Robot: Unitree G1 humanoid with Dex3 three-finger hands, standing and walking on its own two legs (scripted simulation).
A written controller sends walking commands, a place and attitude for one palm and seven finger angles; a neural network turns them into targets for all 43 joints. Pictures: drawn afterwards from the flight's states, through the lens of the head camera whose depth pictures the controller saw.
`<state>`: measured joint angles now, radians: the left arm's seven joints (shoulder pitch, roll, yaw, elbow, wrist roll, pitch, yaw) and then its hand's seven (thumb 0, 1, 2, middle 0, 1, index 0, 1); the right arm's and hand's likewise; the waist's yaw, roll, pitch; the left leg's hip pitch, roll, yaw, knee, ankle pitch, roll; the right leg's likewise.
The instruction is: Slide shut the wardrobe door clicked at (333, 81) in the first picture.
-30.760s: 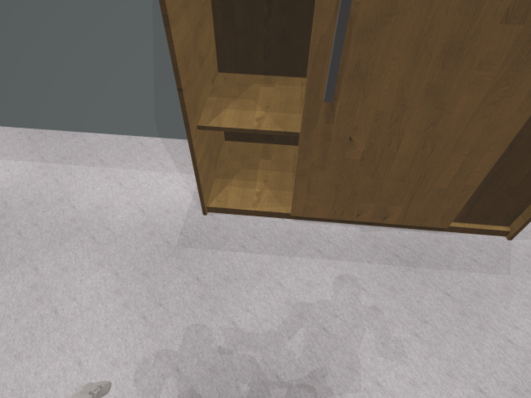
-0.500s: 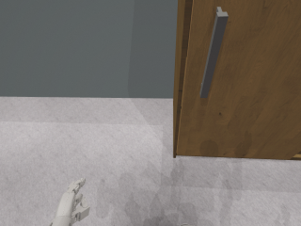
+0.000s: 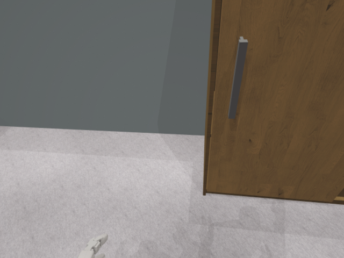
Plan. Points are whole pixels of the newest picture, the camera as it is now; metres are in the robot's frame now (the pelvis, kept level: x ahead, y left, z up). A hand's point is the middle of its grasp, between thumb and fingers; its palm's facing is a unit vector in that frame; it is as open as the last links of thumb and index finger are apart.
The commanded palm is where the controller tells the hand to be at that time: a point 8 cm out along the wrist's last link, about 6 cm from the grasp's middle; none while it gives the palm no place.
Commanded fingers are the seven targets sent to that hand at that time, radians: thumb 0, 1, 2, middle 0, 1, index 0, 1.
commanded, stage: stop stepping back and stand still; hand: right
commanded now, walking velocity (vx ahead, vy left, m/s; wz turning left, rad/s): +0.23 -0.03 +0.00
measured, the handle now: (236, 80) +0.72 -0.16 +0.09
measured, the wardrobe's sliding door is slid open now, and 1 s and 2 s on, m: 0.00 0.00 0.00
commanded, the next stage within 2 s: let the arm hang, fingers relaxed in 0.44 s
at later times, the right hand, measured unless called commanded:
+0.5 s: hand out of the picture +0.17 -0.30 +0.18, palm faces +0.46 +0.75 -0.48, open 7.4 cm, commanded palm +0.12 -0.33 +0.18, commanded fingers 0.00 -0.90 -0.90 0.20 0.30 0.20 0.30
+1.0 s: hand out of the picture +0.03 -0.23 -0.17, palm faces +0.12 +0.98 -0.18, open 6.9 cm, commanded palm none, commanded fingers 0.00 -0.90 -0.90 0.20 0.30 0.20 0.30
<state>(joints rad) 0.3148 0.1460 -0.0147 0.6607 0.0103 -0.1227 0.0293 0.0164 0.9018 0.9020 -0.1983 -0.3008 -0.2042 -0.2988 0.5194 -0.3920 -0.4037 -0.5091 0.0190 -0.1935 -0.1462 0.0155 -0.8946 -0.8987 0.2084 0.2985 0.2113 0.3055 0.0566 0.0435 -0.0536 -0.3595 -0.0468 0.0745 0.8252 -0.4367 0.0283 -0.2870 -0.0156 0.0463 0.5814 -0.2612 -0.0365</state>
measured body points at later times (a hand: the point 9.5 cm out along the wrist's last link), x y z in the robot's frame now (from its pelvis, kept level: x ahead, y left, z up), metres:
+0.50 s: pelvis -0.01 -0.02 -0.01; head -0.03 -0.05 +0.44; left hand +0.14 +0.19 -0.08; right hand +0.14 -0.33 +0.21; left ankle +0.02 +0.09 -0.74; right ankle +0.00 -0.14 -0.73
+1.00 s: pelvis +0.02 -0.04 +0.00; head +0.05 -0.06 +0.45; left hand +0.04 +0.19 -0.14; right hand +0.03 -0.28 -0.16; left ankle +0.04 +0.07 -0.73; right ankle +0.00 -0.13 -0.73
